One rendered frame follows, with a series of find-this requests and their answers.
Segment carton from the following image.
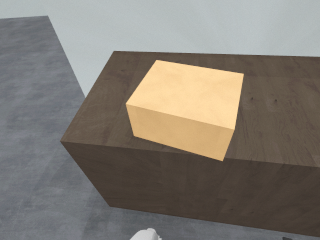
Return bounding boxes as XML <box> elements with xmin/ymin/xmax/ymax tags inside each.
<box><xmin>126</xmin><ymin>60</ymin><xmax>244</xmax><ymax>161</ymax></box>

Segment left robot thigh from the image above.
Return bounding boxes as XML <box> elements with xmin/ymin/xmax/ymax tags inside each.
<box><xmin>130</xmin><ymin>230</ymin><xmax>162</xmax><ymax>240</ymax></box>

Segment pedestal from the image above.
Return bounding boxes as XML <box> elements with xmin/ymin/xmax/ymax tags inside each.
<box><xmin>60</xmin><ymin>51</ymin><xmax>320</xmax><ymax>238</ymax></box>

